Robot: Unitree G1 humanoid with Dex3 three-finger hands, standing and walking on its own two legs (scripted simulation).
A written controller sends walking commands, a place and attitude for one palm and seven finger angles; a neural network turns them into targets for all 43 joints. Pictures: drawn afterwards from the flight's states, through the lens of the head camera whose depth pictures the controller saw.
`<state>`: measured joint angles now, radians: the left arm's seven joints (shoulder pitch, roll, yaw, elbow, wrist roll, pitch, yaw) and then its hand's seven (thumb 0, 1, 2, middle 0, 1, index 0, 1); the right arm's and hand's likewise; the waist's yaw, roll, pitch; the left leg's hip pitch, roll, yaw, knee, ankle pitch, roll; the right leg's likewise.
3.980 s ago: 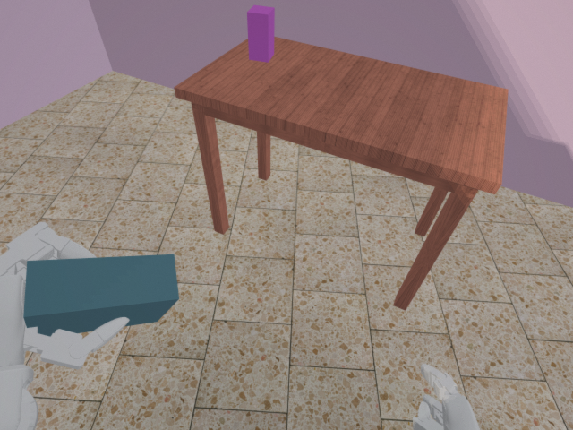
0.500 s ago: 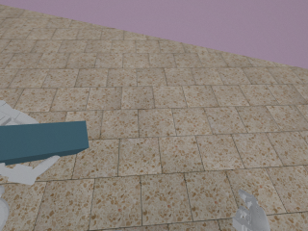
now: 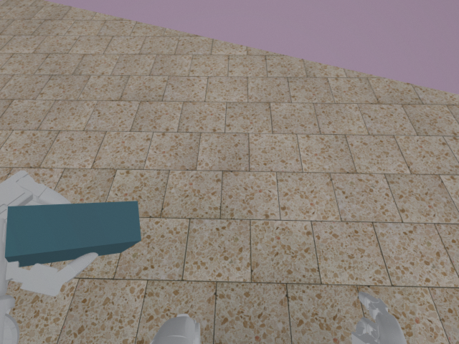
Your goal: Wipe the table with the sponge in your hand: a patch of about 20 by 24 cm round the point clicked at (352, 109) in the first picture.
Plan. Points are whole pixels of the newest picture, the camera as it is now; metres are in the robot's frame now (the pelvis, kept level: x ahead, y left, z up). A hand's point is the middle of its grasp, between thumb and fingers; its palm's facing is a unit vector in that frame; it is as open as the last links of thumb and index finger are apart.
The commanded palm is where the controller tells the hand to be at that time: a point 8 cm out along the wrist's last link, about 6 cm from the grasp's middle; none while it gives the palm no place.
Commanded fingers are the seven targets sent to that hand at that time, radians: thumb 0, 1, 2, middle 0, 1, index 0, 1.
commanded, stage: walk around to get in front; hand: left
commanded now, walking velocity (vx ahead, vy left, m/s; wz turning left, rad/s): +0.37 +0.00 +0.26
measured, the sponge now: (95, 232) +0.23 +0.19 +0.14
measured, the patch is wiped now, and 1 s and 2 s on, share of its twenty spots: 0.00 0.00 0.00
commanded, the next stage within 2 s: turn to face it in 0.56 s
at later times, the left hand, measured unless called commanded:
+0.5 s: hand (87, 152) +0.34 +0.23 +0.17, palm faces +0.48 -0.72 -0.50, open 9.5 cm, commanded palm +0.28 +0.27 +0.18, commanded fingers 0.00 0.10 1.30 -1.20 -1.60 -1.20 -1.60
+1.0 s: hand (97, 95) +0.45 +0.25 +0.18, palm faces +0.52 -0.75 -0.42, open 9.5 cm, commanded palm +0.39 +0.28 +0.18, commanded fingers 0.00 0.10 1.30 -1.20 -1.60 -1.20 -1.60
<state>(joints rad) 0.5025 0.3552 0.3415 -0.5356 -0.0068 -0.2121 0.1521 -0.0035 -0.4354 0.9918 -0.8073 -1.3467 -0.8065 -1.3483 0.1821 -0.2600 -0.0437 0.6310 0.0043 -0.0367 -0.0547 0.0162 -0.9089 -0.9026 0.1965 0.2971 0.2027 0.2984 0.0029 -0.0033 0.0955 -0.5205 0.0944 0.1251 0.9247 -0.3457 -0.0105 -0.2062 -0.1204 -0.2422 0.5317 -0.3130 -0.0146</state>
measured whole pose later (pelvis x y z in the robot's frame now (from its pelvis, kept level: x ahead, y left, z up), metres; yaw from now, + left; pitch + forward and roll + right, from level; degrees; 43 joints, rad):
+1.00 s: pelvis +0.26 -0.02 -0.01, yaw +6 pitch +0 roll -1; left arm 0.41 0.39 0.39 -0.58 -0.02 -0.22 0.16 0.00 -0.44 0.99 -0.81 -1.35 -0.81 -1.35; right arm 0.11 -0.13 0.02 0.54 0.01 -0.10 -0.01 0.01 -0.91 -0.90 0.20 0.30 0.20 0.30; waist 0.04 0.00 0.12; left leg -0.31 0.16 0.22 0.57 -0.23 -0.01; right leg -0.46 -0.07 -0.11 0.95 -0.42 0.04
